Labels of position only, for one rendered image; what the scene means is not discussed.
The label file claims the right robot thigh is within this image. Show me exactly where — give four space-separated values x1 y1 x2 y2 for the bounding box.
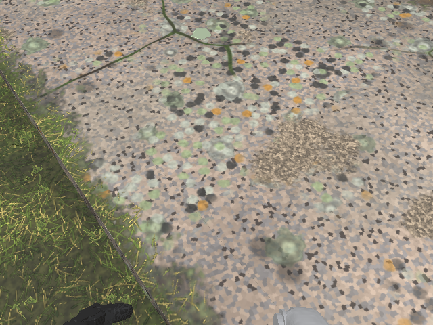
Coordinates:
273 307 329 325

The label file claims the robot left hand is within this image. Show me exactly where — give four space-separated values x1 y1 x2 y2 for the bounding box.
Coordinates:
63 303 133 325

